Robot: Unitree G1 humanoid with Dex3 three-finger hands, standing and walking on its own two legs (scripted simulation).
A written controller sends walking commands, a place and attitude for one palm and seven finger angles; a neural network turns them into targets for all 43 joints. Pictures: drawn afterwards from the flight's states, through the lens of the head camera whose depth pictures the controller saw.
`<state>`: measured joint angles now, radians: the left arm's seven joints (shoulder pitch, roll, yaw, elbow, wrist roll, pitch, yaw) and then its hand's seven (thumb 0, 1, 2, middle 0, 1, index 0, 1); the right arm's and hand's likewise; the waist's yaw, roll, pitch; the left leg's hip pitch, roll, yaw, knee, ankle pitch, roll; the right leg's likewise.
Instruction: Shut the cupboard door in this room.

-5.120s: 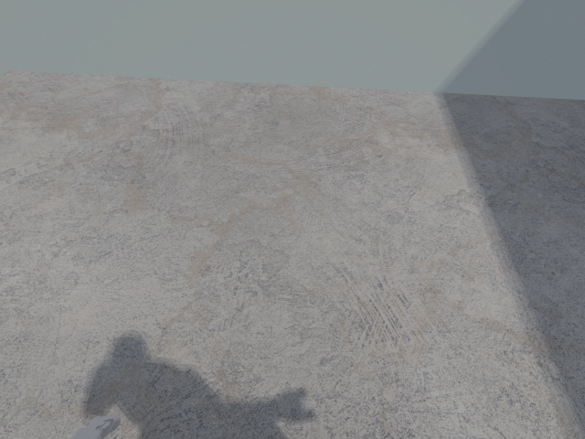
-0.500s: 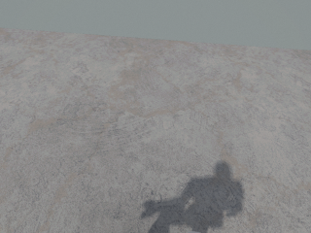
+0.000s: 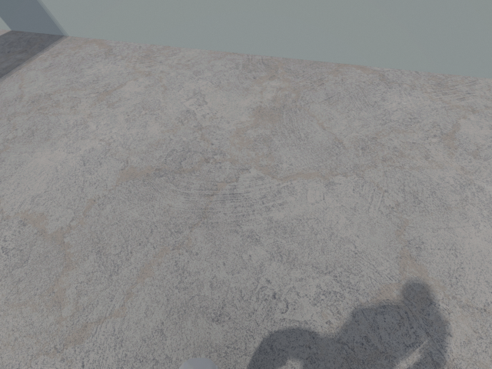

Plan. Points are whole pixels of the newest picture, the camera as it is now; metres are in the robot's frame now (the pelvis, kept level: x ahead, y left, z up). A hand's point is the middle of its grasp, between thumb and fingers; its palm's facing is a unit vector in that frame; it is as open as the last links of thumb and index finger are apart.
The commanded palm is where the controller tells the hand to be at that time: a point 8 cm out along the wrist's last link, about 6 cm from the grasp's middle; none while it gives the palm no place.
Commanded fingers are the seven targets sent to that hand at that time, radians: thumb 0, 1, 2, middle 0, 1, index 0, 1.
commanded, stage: turn or walk to find it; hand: left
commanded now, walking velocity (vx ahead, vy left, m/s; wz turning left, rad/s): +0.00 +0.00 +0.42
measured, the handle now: out of the picture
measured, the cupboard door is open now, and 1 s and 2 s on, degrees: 81 81 81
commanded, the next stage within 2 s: none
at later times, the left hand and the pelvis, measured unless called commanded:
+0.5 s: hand out of the picture +0.00 +0.29 -0.17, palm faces +0.23 -0.94 -0.25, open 7.4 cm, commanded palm none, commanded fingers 0.00 0.90 0.90 -0.20 -0.30 -0.20 -0.30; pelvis -0.03 +0.06 +0.00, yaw +11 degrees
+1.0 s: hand out of the picture -0.06 +0.20 -0.15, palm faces +0.41 -0.87 -0.27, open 7.4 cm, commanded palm none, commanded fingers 0.00 0.90 0.90 -0.20 -0.30 -0.20 -0.30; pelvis -0.05 +0.00 +0.00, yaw +25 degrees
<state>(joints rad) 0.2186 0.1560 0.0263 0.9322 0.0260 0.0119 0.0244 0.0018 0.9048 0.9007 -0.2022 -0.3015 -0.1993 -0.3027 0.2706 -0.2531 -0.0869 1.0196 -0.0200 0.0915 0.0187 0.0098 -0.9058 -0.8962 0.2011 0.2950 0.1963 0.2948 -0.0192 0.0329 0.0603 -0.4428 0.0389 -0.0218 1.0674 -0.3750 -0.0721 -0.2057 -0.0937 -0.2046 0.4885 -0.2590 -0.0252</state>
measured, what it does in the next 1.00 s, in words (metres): steps on the spot, turning left: left foot, then right foot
